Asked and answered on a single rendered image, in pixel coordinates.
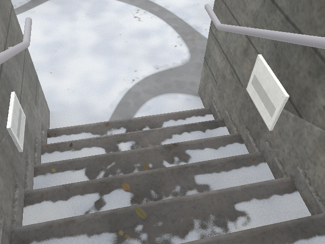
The stairs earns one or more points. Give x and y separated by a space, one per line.
172 178

